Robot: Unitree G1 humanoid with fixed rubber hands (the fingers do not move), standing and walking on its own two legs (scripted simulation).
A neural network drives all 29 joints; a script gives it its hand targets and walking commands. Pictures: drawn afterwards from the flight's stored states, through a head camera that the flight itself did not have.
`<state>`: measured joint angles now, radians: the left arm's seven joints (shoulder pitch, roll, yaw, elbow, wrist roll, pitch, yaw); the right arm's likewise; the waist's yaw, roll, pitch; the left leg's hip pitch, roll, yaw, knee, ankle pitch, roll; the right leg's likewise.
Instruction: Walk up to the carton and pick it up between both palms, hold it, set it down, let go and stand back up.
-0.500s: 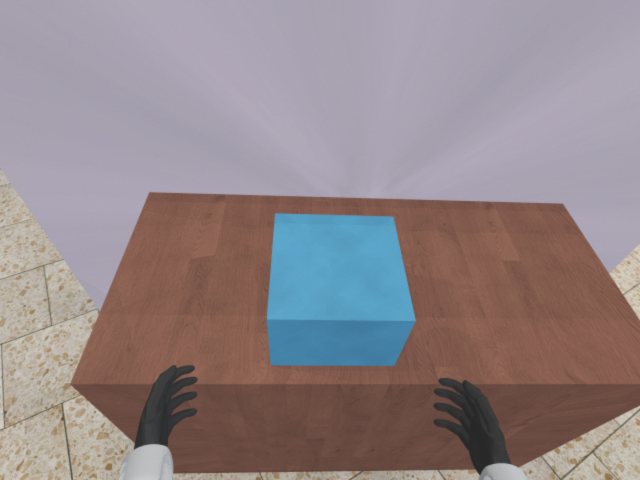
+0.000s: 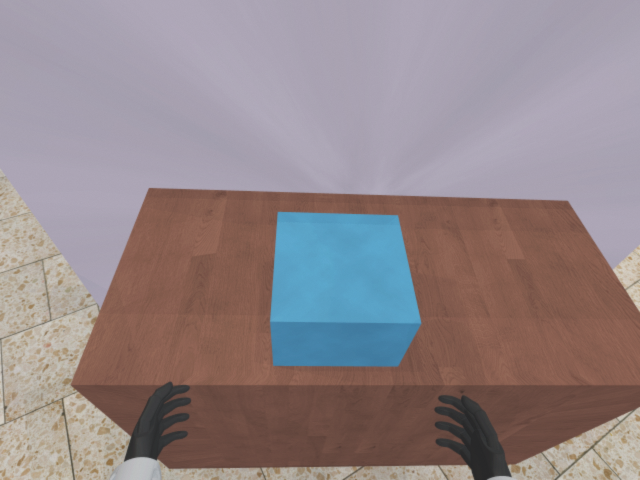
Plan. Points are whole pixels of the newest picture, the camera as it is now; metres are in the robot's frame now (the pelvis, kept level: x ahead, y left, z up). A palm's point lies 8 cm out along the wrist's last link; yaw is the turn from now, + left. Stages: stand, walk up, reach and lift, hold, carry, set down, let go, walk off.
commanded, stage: set down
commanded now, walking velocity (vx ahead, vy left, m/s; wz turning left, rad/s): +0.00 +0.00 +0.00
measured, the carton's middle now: (337, 288) +0.42 -0.03 -0.06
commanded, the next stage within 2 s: let go in 0.80 s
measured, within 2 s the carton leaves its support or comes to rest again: neither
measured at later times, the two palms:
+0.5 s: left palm (141, 470) +0.16 +0.22 -0.08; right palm out of the picture +0.14 -0.21 -0.08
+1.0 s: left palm out of the picture +0.15 +0.22 -0.09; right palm out of the picture +0.14 -0.21 -0.09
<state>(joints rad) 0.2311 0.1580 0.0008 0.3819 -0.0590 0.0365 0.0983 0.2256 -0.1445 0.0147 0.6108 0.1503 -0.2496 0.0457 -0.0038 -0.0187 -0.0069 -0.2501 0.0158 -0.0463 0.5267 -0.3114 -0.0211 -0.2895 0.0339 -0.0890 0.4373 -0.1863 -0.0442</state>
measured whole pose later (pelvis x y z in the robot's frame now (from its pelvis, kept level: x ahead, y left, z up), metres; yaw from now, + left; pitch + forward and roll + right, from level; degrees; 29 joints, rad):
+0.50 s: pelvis +0.00 +0.00 +0.00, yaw +0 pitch +2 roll -2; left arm 0.22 0.18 0.00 0.45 -0.04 0.13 0.06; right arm 0.23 -0.15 0.01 0.68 0.11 -0.21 0.04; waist 0.00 -0.01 0.00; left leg -0.25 0.02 -0.05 0.53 -0.31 -0.02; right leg -0.29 0.03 -0.09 0.43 -0.19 -0.04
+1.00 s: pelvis +0.00 +0.00 +0.00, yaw +0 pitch +2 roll -1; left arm 0.22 0.18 0.00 0.48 -0.01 0.16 0.05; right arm 0.21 -0.15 0.01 0.73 0.06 -0.22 0.03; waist 0.00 -0.01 0.02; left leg -0.24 0.02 -0.05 0.53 -0.31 -0.02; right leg -0.29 0.03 -0.09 0.45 -0.19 -0.04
